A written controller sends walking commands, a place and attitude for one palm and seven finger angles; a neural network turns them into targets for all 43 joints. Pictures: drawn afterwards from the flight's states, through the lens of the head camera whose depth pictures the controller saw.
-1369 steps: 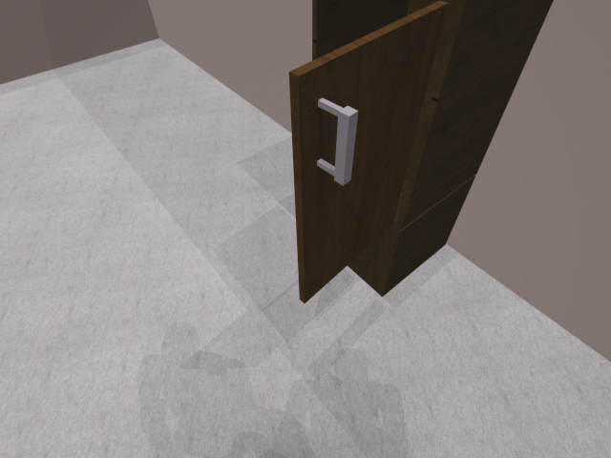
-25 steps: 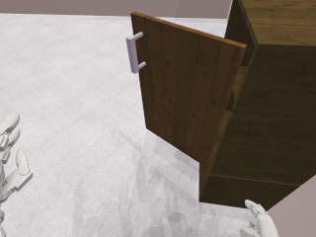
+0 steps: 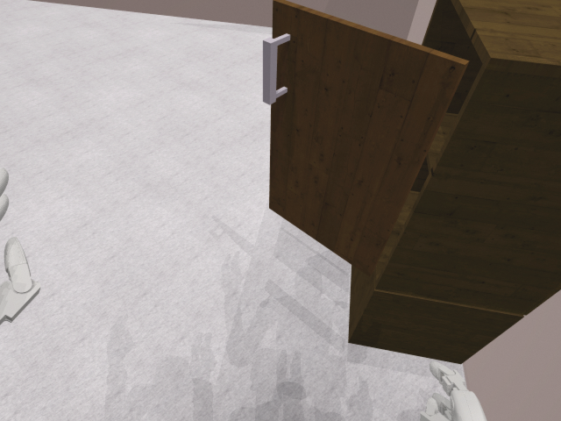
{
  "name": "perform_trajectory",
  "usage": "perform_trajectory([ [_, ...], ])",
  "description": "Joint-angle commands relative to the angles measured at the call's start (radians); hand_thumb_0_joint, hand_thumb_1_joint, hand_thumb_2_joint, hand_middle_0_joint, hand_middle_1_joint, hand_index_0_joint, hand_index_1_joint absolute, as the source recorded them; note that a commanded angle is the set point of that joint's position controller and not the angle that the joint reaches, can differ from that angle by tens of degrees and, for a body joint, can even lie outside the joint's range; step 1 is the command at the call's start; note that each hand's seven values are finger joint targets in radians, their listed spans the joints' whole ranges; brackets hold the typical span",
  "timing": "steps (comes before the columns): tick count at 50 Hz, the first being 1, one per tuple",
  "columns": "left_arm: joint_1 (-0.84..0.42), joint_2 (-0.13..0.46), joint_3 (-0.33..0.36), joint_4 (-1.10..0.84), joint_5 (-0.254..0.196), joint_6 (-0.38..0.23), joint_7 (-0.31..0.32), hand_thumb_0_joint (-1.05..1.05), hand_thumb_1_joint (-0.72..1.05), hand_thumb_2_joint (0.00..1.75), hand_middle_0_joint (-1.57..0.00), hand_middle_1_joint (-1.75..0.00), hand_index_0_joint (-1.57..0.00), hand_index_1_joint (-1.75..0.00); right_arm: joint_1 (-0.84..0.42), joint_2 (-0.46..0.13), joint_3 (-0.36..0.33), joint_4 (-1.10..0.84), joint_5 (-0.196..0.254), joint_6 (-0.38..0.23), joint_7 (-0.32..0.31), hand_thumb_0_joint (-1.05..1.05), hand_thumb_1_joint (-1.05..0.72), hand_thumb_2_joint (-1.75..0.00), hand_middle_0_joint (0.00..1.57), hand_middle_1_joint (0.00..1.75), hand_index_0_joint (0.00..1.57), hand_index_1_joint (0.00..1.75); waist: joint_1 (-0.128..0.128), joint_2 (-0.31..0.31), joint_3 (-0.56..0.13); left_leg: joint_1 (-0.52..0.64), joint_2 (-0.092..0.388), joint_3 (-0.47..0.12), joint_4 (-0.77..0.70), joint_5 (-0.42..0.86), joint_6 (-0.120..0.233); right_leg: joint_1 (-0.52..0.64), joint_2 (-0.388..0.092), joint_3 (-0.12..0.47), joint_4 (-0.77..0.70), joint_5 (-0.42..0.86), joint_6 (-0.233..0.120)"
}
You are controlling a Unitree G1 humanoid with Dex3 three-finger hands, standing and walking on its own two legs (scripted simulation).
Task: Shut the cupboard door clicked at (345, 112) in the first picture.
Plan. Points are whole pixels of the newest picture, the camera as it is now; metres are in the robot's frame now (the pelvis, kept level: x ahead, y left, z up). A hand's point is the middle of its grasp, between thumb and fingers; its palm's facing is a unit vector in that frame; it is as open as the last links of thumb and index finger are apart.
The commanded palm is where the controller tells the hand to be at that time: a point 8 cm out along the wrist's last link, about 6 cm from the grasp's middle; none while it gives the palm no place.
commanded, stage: step back with the hand held close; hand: left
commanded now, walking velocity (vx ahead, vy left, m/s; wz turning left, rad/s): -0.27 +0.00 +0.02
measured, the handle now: (276, 69) +0.73 +0.07 +0.15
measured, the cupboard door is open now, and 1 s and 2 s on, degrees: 59 59 59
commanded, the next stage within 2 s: stop stepping back and stand still in 0.60 s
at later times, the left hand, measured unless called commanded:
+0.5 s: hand (1, 383) +0.11 +0.24 +0.18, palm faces +0.38 -0.82 -0.42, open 7.4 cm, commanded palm +0.06 +0.28 +0.19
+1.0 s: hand out of the picture +0.04 +0.31 +0.18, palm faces +0.52 -0.82 -0.23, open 7.4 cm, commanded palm -0.04 +0.32 +0.19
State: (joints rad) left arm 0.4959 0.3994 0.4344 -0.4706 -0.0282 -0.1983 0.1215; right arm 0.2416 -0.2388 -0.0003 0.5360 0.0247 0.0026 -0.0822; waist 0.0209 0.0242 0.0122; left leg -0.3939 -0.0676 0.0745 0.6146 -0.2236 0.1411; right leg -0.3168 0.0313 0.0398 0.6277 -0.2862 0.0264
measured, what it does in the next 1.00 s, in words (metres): walks backwards: right foot, then left foot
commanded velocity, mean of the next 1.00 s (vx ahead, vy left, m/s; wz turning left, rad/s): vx -0.21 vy -0.03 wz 0.01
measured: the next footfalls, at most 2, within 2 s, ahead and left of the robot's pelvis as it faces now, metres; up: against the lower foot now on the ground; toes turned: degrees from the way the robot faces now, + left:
right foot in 0.24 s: -0.08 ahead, -0.14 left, +0.00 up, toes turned +3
left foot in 0.88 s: -0.11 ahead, +0.09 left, +0.00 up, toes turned -6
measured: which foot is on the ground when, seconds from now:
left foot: down 0.00-0.74, up 0.76-0.86, down 0.88-1.00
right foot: down 0.00-0.16, up 0.18-0.22, down 0.24-0.90, up 0.92-1.00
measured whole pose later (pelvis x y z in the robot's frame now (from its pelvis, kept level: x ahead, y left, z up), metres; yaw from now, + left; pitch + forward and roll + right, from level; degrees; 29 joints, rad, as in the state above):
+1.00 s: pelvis -0.19 +0.03 +0.01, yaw -2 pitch -2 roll -2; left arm 0.33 0.38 0.44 -0.42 -0.05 -0.15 0.18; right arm 0.25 -0.15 0.03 0.68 0.01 -0.11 -0.08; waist 0.01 -0.08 -0.02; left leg -0.33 -0.06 -0.02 0.61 -0.25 0.07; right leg -0.31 0.03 0.03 0.72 -0.40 0.01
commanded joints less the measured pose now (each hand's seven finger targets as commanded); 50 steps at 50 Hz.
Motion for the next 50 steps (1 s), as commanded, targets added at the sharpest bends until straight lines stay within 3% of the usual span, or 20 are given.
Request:
perform_trajectory([
  [1,-0.065,0.226,0.165,-0.232,0.001,-0.102,0.018,0.00,0.90,0.90,-0.20,-0.30,-0.20,-0.30,-0.101,-0.152,-0.068,-0.151,-0.014,-0.080,0.000,0.00,-0.90,-0.90,0.20,0.30,0.20,0.30,-0.007,0.059,-0.070,-0.300,0.286,-0.351,-0.402,-0.440,-0.010,0.315,0.011,0.024,0.060,0.058,-0.021],
  [9,-0.034,0.197,0.142,-0.262,-0.017,-0.132,0.008,0.00,0.90,0.90,-0.20,-0.30,-0.20,-0.30,-0.115,-0.142,-0.068,-0.121,-0.020,-0.108,0.018,0.00,-0.90,-0.90,0.20,0.30,0.20,0.30,-0.004,0.136,-0.171,-0.177,0.310,-0.349,-0.433,-0.365,-0.029,0.287,0.035,0.005,0.080,-0.019,-0.024],
  [14,0.027,0.217,0.167,-0.250,-0.036,-0.129,0.004,0.00,0.90,0.90,-0.20,-0.30,-0.20,-0.30,-0.138,-0.128,-0.063,-0.113,-0.020,-0.103,0.028,0.00,-0.90,-0.90,0.20,0.30,0.20,0.30,-0.005,0.096,-0.110,-0.197,0.275,-0.314,-0.415,-0.402,-0.058,0.242,0.032,0.002,-0.063,-0.084,-0.047],
  [18,-0.023,0.228,0.138,-0.265,-0.056,-0.145,0.016,0.00,0.90,0.90,-0.20,-0.30,-0.20,-0.30,-0.120,-0.093,-0.059,-0.071,-0.016,-0.102,0.034,0.00,-0.90,-0.90,0.20,0.30,0.20,0.30,-0.026,-0.030,-0.185,0.169,0.164,-0.157,-0.186,-0.010,-0.137,-0.030,-0.116,0.137,-0.276,0.075,-0.081],
  [19,-0.023,0.229,0.125,-0.263,-0.053,-0.142,0.019,0.00,0.90,0.90,-0.20,-0.30,-0.20,-0.30,-0.114,-0.087,-0.067,-0.068,-0.004,-0.103,0.033,0.00,-0.90,-0.90,0.20,0.30,0.20,0.30,-0.035,-0.110,-0.243,0.265,0.134,-0.113,-0.117,0.055,-0.133,-0.069,-0.128,0.130,-0.277,0.145,-0.052],
  [21,0.010,0.265,0.153,-0.253,-0.051,-0.128,0.031,0.00,0.90,0.90,-0.20,-0.30,-0.20,-0.30,-0.116,-0.095,-0.071,-0.065,-0.004,-0.101,0.023,0.00,-0.90,-0.90,0.20,0.30,0.20,0.30,-0.038,-0.096,-0.263,0.324,0.127,-0.096,-0.070,0.078,-0.120,-0.114,-0.142,0.120,-0.284,0.197,-0.023],
  [24,0.000,0.251,0.132,-0.263,-0.048,-0.123,0.034,0.00,0.90,0.90,-0.20,-0.30,-0.20,-0.30,-0.147,-0.106,-0.062,-0.078,-0.005,-0.094,0.015,0.00,-0.90,-0.90,0.20,0.30,0.20,0.30,-0.044,0.032,-0.187,0.261,0.162,-0.139,-0.139,0.113,-0.101,-0.119,-0.084,0.077,-0.262,0.156,0.008],
  [28,-0.026,0.259,0.167,-0.232,-0.039,-0.139,0.024,0.00,0.90,0.90,-0.20,-0.30,-0.20,-0.30,-0.168,-0.143,-0.068,-0.092,-0.022,-0.103,0.009,0.00,-0.90,-0.90,0.20,0.30,0.20,0.30,-0.031,0.273,-0.056,-0.203,0.313,-0.374,-0.552,-0.522,-0.086,0.197,0.082,-0.030,-0.054,-0.175,-0.029],
  [30,-0.035,0.262,0.182,-0.219,-0.036,-0.126,0.010,0.00,0.90,0.90,-0.20,-0.30,-0.20,-0.30,-0.148,-0.137,-0.075,-0.097,-0.034,-0.094,0.010,0.00,-0.90,-0.90,0.20,0.30,0.20,0.30,-0.011,0.304,-0.067,-0.412,0.345,-0.389,-0.643,-0.627,-0.120,0.407,0.126,-0.074,0.092,-0.175,-0.057],
  [34,0.059,0.253,0.148,-0.274,-0.073,-0.129,0.002,0.00,0.90,0.90,-0.20,-0.30,-0.20,-0.30,-0.124,-0.093,-0.078,-0.096,-0.016,-0.107,0.038,0.00,-0.90,-0.90,0.20,0.30,0.20,0.30,-0.005,0.131,-0.196,0.004,0.198,-0.162,-0.375,-0.276,-0.179,0.141,0.037,-0.074,-0.207,-0.218,-0.071],
  [36,0.125,0.273,0.166,-0.306,-0.071,-0.133,0.015,0.00,0.90,0.90,-0.20,-0.30,-0.20,-0.30,-0.057,-0.078,-0.084,-0.059,-0.012,-0.108,0.044,0.00,-0.90,-0.90,0.20,0.30,0.20,0.30,-0.034,-0.110,-0.261,0.389,0.075,-0.042,0.072,-0.053,-0.195,-0.239,-0.170,0.074,-0.438,-0.207,-0.111],
  [38,0.075,0.270,0.148,-0.320,-0.065,-0.109,0.024,0.00,0.90,0.90,-0.20,-0.30,-0.20,-0.30,-0.067,-0.088,-0.086,-0.045,-0.020,-0.091,0.041,0.00,-0.90,-0.90,0.20,0.30,0.20,0.30,-0.043,-0.245,-0.179,0.354,0.056,-0.123,0.386,-0.108,-0.190,-0.415,-0.345,0.190,-0.495,-0.324,-0.208],
  [39,0.056,0.255,0.134,-0.293,-0.052,-0.073,0.023,0.00,0.90,0.90,-0.20,-0.30,-0.20,-0.30,-0.076,-0.087,-0.086,-0.055,-0.010,-0.086,0.032,0.00,-0.90,-0.90,0.20,0.30,0.20,0.30,-0.038,-0.291,-0.137,0.260,0.068,-0.163,0.467,-0.158,-0.184,-0.417,-0.349,0.220,-0.462,-0.439,-0.234],
  [41,-0.091,0.258,0.124,-0.329,-0.038,-0.039,0.033,0.00,0.90,0.90,-0.20,-0.30,-0.20,-0.30,-0.084,-0.096,-0.071,-0.049,-0.023,-0.081,0.011,0.00,-0.90,-0.90,0.20,0.30,0.20,0.30,-0.070,-0.167,-0.031,0.273,0.126,-0.184,0.311,-0.188,-0.162,-0.450,-0.277,0.103,-0.366,-0.475,-0.173],
  [43,-0.210,0.207,0.079,-0.238,-0.023,-0.024,0.050,0.00,0.90,0.90,-0.20,-0.30,-0.20,-0.30,-0.105,-0.120,-0.037,-0.030,-0.021,-0.095,-0.020,0.00,-0.90,-0.90,0.20,0.30,0.20,0.30,-0.066,0.242,0.087,0.093,0.150,-0.242,-0.201,-0.190,-0.125,-0.240,-0.079,-0.008,-0.078,-0.287,-0.068],
  [44,-0.269,0.210,0.081,-0.232,-0.023,-0.034,0.060,0.00,0.90,0.90,-0.20,-0.30,-0.20,-0.30,-0.095,-0.128,-0.026,-0.020,-0.018,-0.124,-0.021,0.00,-0.90,-0.90,0.20,0.30,0.20,0.30,-0.054,0.394,0.095,-0.033,0.248,-0.394,-0.386,-0.189,-0.083,-0.099,-0.016,-0.047,0.078,-0.189,-0.033],
  [45,-0.366,0.200,0.059,-0.221,-0.009,-0.045,0.067,0.00,0.90,0.90,-0.20,-0.30,-0.20,-0.30,-0.069,-0.094,-0.027,-0.019,-0.014,-0.153,-0.021,0.00,-0.90,-0.90,0.20,0.30,0.20,0.30,-0.044,0.355,0.105,-0.077,0.285,-0.460,-0.417,-0.194,-0.061,-0.035,-0.001,-0.020,0.111,-0.133,-0.023],
  [46,-0.348,0.197,0.045,-0.156,0.000,-0.046,0.067,0.00,0.90,0.90,-0.20,-0.30,-0.20,-0.30,-0.062,-0.099,-0.033,-0.027,0.001,-0.171,-0.022,0.00,-0.90,-0.90,0.20,0.30,0.20,0.30,-0.029,0.203,0.087,-0.023,0.271,-0.437,-0.376,-0.097,-0.071,-0.021,0.007,-0.023,0.039,-0.058,-0.013],
  [48,-0.298,0.202,0.035,-0.252,-0.014,-0.044,0.050,0.00,0.90,0.90,-0.20,-0.30,-0.20,-0.30,-0.079,-0.069,-0.028,-0.014,-0.024,-0.184,-0.008,0.00,-0.90,-0.90,0.20,0.30,0.20,0.30,-0.051,0.284,-0.025,0.103,0.293,-0.545,-0.490,-0.245,-0.159,-0.057,0.010,0.018,0.151,-0.141,-0.017],
  [50,-0.191,0.183,0.027,-0.354,-0.004,-0.052,0.042,0.00,0.90,0.90,-0.20,-0.30,-0.20,-0.30,-0.105,-0.064,-0.026,-0.042,-0.025,-0.190,0.020,0.00,-0.90,-0.90,0.20,0.30,0.20,0.30,-0.036,0.232,-0.062,0.116,0.309,-0.538,-0.537,-0.399,-0.163,-0.038,0.013,0.045,0.203,-0.115,-0.024],
])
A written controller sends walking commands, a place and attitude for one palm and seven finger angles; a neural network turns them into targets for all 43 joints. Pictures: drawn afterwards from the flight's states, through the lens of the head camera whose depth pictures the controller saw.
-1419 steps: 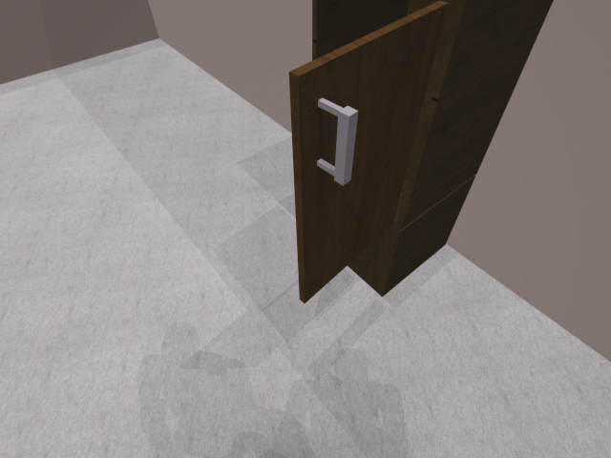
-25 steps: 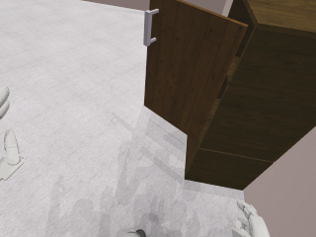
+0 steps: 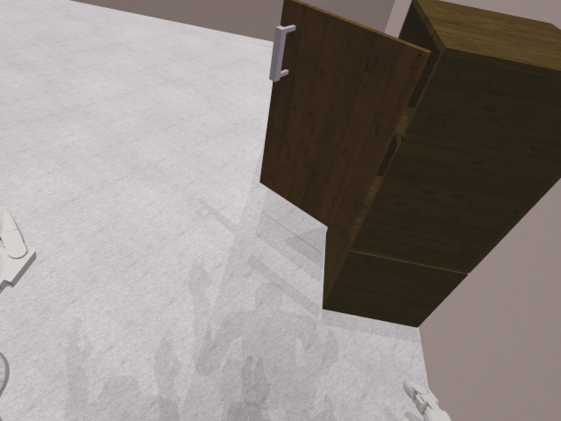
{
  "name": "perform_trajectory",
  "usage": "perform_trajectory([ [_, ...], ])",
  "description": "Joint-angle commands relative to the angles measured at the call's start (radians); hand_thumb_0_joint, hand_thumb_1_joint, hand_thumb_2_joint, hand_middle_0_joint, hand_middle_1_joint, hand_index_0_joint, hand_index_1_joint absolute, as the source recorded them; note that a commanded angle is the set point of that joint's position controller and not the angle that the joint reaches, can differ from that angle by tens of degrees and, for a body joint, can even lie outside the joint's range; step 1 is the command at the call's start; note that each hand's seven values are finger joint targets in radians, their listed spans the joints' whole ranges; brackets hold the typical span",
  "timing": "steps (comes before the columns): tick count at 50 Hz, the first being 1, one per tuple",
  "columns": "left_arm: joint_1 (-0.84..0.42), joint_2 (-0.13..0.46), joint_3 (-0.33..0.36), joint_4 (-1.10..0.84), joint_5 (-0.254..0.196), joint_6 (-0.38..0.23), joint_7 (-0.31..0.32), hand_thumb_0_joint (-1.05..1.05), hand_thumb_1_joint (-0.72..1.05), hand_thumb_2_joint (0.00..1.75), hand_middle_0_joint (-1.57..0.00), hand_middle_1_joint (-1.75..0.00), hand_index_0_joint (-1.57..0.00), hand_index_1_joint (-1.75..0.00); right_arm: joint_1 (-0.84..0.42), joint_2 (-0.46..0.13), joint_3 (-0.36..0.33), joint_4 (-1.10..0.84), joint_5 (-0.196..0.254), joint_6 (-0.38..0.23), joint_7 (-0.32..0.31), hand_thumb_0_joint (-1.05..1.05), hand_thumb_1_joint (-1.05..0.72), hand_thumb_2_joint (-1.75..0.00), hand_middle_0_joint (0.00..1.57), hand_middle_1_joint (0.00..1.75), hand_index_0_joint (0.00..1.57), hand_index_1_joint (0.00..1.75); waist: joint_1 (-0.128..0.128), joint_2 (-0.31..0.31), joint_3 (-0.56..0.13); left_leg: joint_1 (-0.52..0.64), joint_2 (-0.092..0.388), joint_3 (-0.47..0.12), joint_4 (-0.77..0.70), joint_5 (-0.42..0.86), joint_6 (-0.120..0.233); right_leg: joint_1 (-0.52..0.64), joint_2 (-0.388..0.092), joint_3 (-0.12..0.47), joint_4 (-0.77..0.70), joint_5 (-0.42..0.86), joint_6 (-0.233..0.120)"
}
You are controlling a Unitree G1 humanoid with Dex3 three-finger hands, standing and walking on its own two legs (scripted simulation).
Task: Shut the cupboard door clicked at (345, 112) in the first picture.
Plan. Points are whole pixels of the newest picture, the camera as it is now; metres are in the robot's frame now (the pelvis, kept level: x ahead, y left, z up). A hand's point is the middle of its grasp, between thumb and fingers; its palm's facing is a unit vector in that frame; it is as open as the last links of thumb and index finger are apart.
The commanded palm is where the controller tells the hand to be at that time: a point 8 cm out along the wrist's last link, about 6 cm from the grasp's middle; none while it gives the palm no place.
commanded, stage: stop stepping back and stand still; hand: left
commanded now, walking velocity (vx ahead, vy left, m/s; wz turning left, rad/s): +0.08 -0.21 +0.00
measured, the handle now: (282, 53) +0.92 +0.07 +0.14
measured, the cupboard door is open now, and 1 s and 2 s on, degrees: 59 59 59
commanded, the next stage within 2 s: let the arm hang, fingers relaxed in 1.02 s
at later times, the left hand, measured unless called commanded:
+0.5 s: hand (83, 277) +0.21 +0.24 +0.16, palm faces +0.41 -0.84 -0.34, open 7.4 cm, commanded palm +0.15 +0.27 +0.19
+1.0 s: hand (109, 266) +0.22 +0.22 +0.16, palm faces +0.37 -0.81 -0.45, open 7.4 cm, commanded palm +0.16 +0.26 +0.19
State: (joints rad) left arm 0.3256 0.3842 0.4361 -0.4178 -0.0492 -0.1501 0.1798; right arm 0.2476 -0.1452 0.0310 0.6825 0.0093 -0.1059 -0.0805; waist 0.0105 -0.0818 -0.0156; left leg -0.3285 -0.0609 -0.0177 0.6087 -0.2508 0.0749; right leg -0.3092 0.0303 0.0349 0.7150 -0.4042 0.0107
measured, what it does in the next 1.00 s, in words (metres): steps on the spot: right foot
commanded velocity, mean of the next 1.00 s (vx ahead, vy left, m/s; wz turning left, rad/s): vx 0.03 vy -0.02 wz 0.00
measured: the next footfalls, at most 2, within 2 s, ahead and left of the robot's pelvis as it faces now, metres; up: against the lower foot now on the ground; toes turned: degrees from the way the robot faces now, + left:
right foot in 0.28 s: -0.08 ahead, -0.08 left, +0.00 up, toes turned -6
right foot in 1.38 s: +0.02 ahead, -0.12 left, +0.00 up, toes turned +1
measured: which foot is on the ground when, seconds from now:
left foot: down 0.00-1.00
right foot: up 0.00-0.26, down 0.28-1.00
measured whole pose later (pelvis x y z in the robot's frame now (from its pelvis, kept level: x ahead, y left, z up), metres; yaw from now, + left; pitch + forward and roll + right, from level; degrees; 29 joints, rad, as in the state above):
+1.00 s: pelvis +0.00 -0.03 +0.00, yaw -3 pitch +1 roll +1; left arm 0.51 0.41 0.39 -0.48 -0.03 -0.14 0.14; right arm 0.22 -0.19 0.03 0.61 0.02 -0.05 -0.07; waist -0.01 -0.04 -0.04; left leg -0.35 -0.05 0.02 0.54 -0.22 0.04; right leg -0.10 0.07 -0.03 0.48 -0.43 -0.02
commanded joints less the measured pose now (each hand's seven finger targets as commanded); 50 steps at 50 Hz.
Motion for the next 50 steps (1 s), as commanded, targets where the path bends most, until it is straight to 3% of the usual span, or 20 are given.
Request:
perform_trajectory([
  [1,0.079,0.230,0.064,-0.441,0.016,-0.100,-0.022,0.00,0.90,0.90,-0.20,-0.30,-0.20,-0.30,-0.118,-0.159,-0.060,-0.197,-0.012,-0.085,0.031,0.00,-0.90,-0.90,0.20,0.30,0.20,0.30,-0.013,0.286,-0.071,0.067,0.296,-0.421,-0.526,-0.374,-0.085,-0.030,0.023,0.036,0.090,0.028,-0.008],
  [6,0.381,0.275,0.157,-0.348,-0.001,-0.067,-0.020,0.00,0.90,0.90,-0.20,-0.30,-0.20,-0.30,-0.126,-0.157,-0.048,-0.202,-0.022,-0.022,0.040,0.00,-0.90,-0.90,0.20,0.30,0.20,0.30,-0.002,0.269,-0.088,0.013,0.226,-0.216,-0.539,-0.346,-0.093,0.136,0.086,-0.116,-0.158,0.000,-0.017],
  [9,0.340,0.263,0.150,-0.296,-0.012,-0.046,-0.017,0.00,0.90,0.90,-0.20,-0.30,-0.20,-0.30,-0.103,-0.162,-0.058,-0.206,-0.028,0.015,0.016,0.00,-0.90,-0.90,0.20,0.30,0.20,0.30,-0.025,0.290,-0.072,-0.024,0.197,-0.151,-0.491,-0.332,-0.121,0.251,0.085,-0.154,-0.330,-0.015,-0.039],
  [12,0.258,0.265,0.136,-0.253,-0.017,-0.028,-0.018,0.00,0.90,0.90,-0.20,-0.30,-0.20,-0.30,-0.077,-0.161,-0.060,-0.190,-0.028,0.030,0.007,0.00,-0.90,-0.90,0.20,0.30,0.20,0.30,-0.040,0.220,-0.084,-0.055,0.154,-0.100,-0.310,-0.160,-0.100,0.299,-0.033,-0.055,-0.406,0.043,-0.091],
  [15,0.177,0.287,0.139,-0.231,-0.026,-0.026,-0.017,0.00,0.90,0.90,-0.20,-0.30,-0.20,-0.30,-0.082,-0.168,-0.067,-0.182,-0.021,0.032,0.013,0.00,-0.90,-0.90,0.20,0.30,0.20,0.30,-0.034,-0.025,-0.064,-0.020,0.115,-0.012,0.005,0.011,-0.086,0.144,-0.252,0.159,-0.467,0.081,-0.165],
  [16,0.140,0.316,0.163,-0.247,-0.025,-0.035,-0.010,0.00,0.90,0.90,-0.20,-0.30,-0.20,-0.30,-0.100,-0.170,-0.061,-0.186,-0.027,0.019,0.018,0.00,-0.90,-0.90,0.20,0.30,0.20,0.30,-0.033,-0.008,-0.090,0.001,0.121,-0.003,-0.009,0.091,-0.090,0.152,-0.269,0.121,-0.407,0.286,-0.167],
  [17,0.125,0.206,0.061,-0.213,-0.027,-0.034,-0.022,0.00,0.90,0.90,-0.20,-0.30,-0.20,-0.30,-0.090,-0.171,-0.074,-0.169,0.007,0.015,0.017,0.00,-0.90,-0.90,0.20,0.30,0.20,0.30,-0.034,-0.090,-0.118,0.030,0.110,-0.012,-0.008,0.079,-0.074,0.168,-0.224,0.087,-0.363,0.313,-0.134],
  [18,0.107,0.212,0.060,-0.233,-0.017,-0.032,-0.019,0.00,0.90,0.90,-0.20,-0.30,-0.20,-0.30,-0.106,-0.190,-0.079,-0.190,0.017,0.018,0.017,0.00,-0.90,-0.90,0.20,0.30,0.20,0.30,-0.029,-0.103,-0.087,0.041,0.116,0.005,-0.012,0.143,-0.052,0.158,-0.204,0.091,-0.346,0.435,-0.089],
  [21,0.046,0.243,0.076,-0.286,0.003,-0.046,-0.009,0.00,0.90,0.90,-0.20,-0.30,-0.20,-0.30,-0.125,-0.190,-0.065,-0.181,0.021,0.018,0.007,0.00,-0.90,-0.90,0.20,0.30,0.20,0.30,-0.030,0.118,-0.087,0.169,0.124,-0.007,-0.068,0.342,-0.016,0.092,-0.141,0.002,-0.245,0.580,0.020],
  [24,0.028,0.236,0.068,-0.308,0.012,-0.069,-0.007,0.00,0.90,0.90,-0.20,-0.30,-0.20,-0.30,-0.127,-0.188,-0.054,-0.188,0.008,0.011,0.004,0.00,-0.90,-0.90,0.20,0.30,0.20,0.30,-0.020,0.303,-0.046,0.151,0.216,-0.233,-0.206,0.315,0.044,0.031,-0.032,-0.010,-0.161,0.255,0.048],
  [26,0.058,0.290,0.129,-0.309,0.017,-0.075,-0.007,0.00,0.90,0.90,-0.20,-0.30,-0.20,-0.30,-0.137,-0.183,-0.056,-0.189,-0.002,0.005,0.004,0.00,-0.90,-0.90,0.20,0.30,0.20,0.30,-0.008,0.277,0.035,-0.029,0.245,-0.285,-0.305,0.022,0.034,0.106,-0.028,0.007,-0.254,0.060,0.020],
  [29,0.189,0.263,0.153,-0.268,0.006,-0.085,-0.017,0.00,0.90,0.90,-0.20,-0.30,-0.20,-0.30,-0.121,-0.158,-0.057,-0.221,0.000,0.012,0.008,0.00,-0.90,-0.90,0.20,0.30,0.20,0.30,-0.014,0.221,0.057,-0.139,0.160,-0.161,-0.303,-0.186,-0.027,0.178,-0.058,0.027,-0.396,0.013,-0.033],
  [31,0.277,0.272,0.189,-0.244,-0.010,-0.093,-0.020,0.00,0.90,0.90,-0.20,-0.30,-0.20,-0.30,-0.100,-0.158,-0.065,-0.221,0.001,0.025,0.021,0.00,-0.90,-0.90,0.20,0.30,0.20,0.30,-0.012,0.103,-0.045,-0.032,0.111,-0.059,-0.113,0.027,-0.050,0.155,-0.157,0.133,-0.463,0.147,-0.027],
  [33,0.288,0.244,0.172,-0.243,-0.026,-0.088,-0.016,0.00,0.90,0.90,-0.20,-0.30,-0.20,-0.30,-0.099,-0.160,-0.066,-0.218,0.015,0.043,0.027,0.00,-0.90,-0.90,0.20,0.30,0.20,0.30,-0.013,-0.011,-0.114,-0.071,0.095,0.008,-0.013,0.102,-0.055,0.247,-0.225,0.151,-0.407,0.522,-0.004],
  [36,0.276,0.221,0.144,-0.181,-0.022,-0.077,-0.014,0.00,0.90,0.90,-0.20,-0.30,-0.20,-0.30,-0.102,-0.166,-0.058,-0.218,0.028,0.045,0.016,0.00,-0.90,-0.90,0.20,0.30,0.20,0.30,-0.007,-0.024,-0.170,-0.060,0.079,0.040,-0.012,0.096,-0.035,0.338,-0.194,0.065,-0.277,1.007,0.085],
  [38,0.213,0.216,0.111,-0.184,-0.017,-0.067,-0.011,0.00,0.90,0.90,-0.20,-0.30,-0.20,-0.30,-0.091,-0.177,-0.059,-0.207,0.028,0.042,0.006,0.00,-0.90,-0.90,0.20,0.30,0.20,0.30,-0.021,0.037,-0.189,0.096,0.070,0.061,-0.069,0.305,-0.008,0.270,-0.139,-0.010,-0.198,1.070,0.125],
  [41,0.101,0.237,0.074,-0.266,-0.006,-0.056,-0.012,0.00,0.90,0.90,-0.20,-0.30,-0.20,-0.30,-0.097,-0.200,-0.064,-0.202,0.026,0.036,-0.005,0.00,-0.90,-0.90,0.20,0.30,0.20,0.30,-0.035,0.147,-0.217,0.334,0.140,-0.053,-0.056,0.645,0.057,0.076,-0.045,-0.044,-0.075,0.792,0.138],
  [44,0.087,0.211,0.036,-0.293,0.011,-0.045,-0.021,0.00,0.90,0.90,-0.20,-0.30,-0.20,-0.30,-0.126,-0.182,-0.057,-0.207,0.010,0.018,0.009,0.00,-0.90,-0.90,0.20,0.30,0.20,0.30,-0.006,0.210,-0.042,0.139,0.252,-0.209,-0.222,0.444,0.071,0.057,-0.005,-0.008,-0.146,0.000,0.061],
  [47,0.138,0.251,0.109,-0.290,0.024,-0.059,-0.023,0.00,0.90,0.90,-0.20,-0.30,-0.20,-0.30,-0.130,-0.166,-0.045,-0.210,0.005,0.002,0.004,0.00,-0.90,-0.90,0.20,0.30,0.20,0.30,-0.009,0.272,0.076,-0.158,0.210,-0.187,-0.310,-0.057,0.043,0.236,-0.020,-0.019,-0.327,0.091,0.022],
  [50,0.230,0.263,0.159,-0.259,0.008,-0.089,-0.021,0.00,0.90,0.90,-0.20,-0.30,-0.20,-0.30,-0.106,-0.154,-0.054,-0.221,0.005,0.012,0.015,0.00,-0.90,-0.90,0.20,0.30,0.20,0.30,-0.014,0.132,-0.011,-0.067,0.106,-0.072,-0.117,0.029,-0.028,0.174,-0.136,0.134,-0.424,0.265,-0.033],
])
